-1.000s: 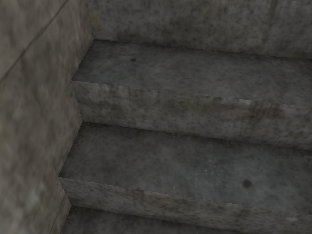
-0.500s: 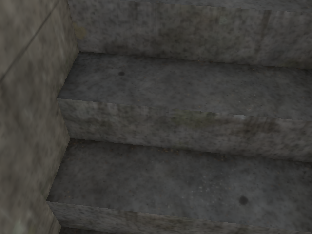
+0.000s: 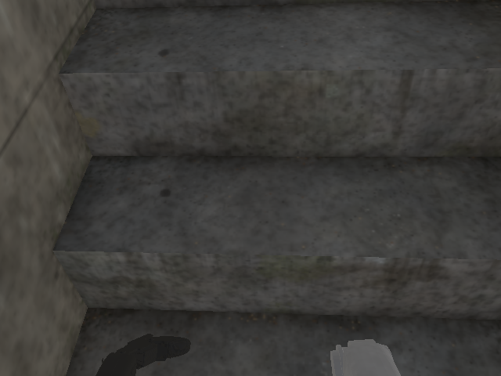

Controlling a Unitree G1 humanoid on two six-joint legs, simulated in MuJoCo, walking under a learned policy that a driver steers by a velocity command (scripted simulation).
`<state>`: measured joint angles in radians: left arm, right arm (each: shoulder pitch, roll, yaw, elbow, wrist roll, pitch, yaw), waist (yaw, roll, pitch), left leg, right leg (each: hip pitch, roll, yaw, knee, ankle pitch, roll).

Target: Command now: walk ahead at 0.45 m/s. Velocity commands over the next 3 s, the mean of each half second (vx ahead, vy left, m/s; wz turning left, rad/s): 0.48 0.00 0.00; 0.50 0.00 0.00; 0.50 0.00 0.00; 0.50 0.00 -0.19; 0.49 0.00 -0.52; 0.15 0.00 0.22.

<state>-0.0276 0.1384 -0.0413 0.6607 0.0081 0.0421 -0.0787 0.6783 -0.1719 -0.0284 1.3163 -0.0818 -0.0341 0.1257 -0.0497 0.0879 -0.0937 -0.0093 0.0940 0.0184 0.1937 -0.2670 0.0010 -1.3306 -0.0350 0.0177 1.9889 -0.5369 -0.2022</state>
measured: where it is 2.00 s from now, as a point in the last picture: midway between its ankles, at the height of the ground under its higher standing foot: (256, 51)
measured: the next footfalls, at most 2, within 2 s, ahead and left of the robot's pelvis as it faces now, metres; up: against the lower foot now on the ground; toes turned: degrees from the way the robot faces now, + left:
right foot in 0.12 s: +0.15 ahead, -0.15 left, +0.20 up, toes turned -1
left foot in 0.84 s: +0.39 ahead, +0.05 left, +0.40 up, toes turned +6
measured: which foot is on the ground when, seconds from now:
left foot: down 0.00-0.10, up 0.12-0.82, down 0.84-1.00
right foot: up 0.00-0.10, down 0.12-0.90, up 0.92-1.00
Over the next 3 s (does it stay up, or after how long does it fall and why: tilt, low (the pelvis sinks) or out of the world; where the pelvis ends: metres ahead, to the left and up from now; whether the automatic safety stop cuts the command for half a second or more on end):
stays up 1.26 -0.07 1.16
